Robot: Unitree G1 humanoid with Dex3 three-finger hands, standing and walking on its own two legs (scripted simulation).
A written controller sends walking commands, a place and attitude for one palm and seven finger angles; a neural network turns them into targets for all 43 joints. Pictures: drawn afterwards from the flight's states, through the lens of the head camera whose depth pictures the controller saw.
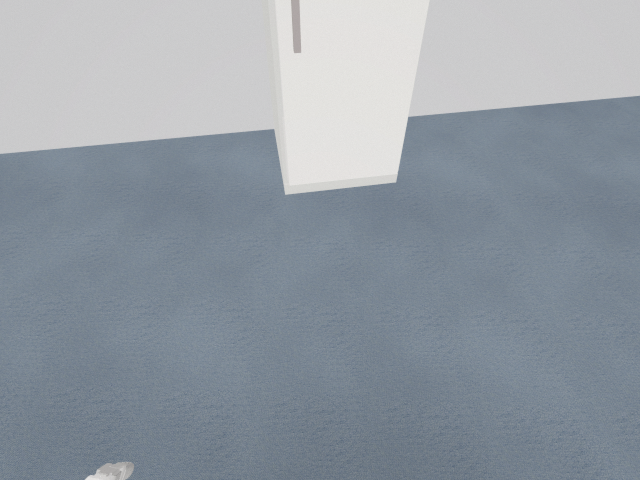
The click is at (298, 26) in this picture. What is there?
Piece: fridge door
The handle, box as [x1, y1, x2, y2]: [291, 0, 300, 52]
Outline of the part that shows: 291,0 293,49 294,52 300,52 299,1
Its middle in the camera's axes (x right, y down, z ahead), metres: -0.09 -0.77 +1.18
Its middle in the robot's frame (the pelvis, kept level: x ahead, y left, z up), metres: +1.42 +0.15 +0.13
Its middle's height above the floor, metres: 0.90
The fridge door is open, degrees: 0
